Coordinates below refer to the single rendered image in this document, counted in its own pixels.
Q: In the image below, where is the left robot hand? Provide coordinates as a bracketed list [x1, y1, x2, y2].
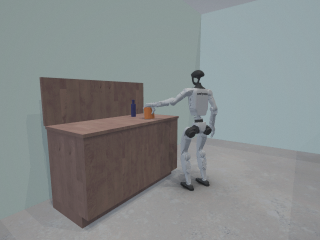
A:
[143, 103, 155, 114]

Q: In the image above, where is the robot left upper arm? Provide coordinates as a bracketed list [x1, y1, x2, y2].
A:
[170, 88, 194, 106]

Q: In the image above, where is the right robot hand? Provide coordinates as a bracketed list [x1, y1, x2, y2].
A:
[209, 125, 215, 138]

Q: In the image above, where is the robot right upper arm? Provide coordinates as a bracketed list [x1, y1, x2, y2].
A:
[207, 89, 218, 112]

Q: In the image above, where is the sponge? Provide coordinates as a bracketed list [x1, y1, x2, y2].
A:
[144, 107, 155, 119]

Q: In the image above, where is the left robot shin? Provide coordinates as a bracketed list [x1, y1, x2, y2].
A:
[180, 153, 191, 185]

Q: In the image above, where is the table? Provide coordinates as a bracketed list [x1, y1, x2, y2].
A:
[39, 77, 179, 229]

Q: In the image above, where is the robot left foot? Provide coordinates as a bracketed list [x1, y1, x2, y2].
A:
[180, 181, 194, 191]

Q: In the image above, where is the robot left forearm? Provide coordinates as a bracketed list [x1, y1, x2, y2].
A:
[152, 97, 174, 108]

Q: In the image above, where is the robot right forearm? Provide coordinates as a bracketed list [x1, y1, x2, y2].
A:
[209, 110, 218, 126]

